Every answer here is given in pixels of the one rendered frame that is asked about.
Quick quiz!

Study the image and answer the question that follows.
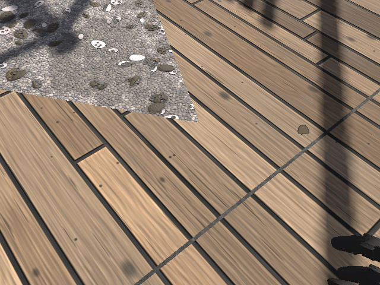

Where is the right robot hand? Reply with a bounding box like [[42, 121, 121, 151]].
[[327, 233, 380, 285]]

